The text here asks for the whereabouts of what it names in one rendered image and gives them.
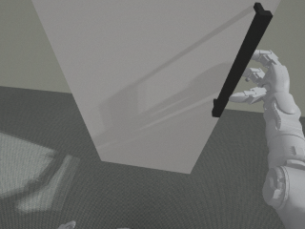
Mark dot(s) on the handle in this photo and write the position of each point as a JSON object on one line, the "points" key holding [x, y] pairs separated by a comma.
{"points": [[254, 34]]}

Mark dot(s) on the right robot upper arm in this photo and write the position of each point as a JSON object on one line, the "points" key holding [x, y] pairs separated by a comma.
{"points": [[284, 189]]}

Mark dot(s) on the fridge door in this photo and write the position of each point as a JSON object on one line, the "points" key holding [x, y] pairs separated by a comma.
{"points": [[144, 73]]}

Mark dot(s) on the robot right hand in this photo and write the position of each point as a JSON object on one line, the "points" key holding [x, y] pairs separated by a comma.
{"points": [[277, 79]]}

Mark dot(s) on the robot right forearm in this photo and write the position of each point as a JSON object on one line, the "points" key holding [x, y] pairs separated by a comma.
{"points": [[285, 139]]}

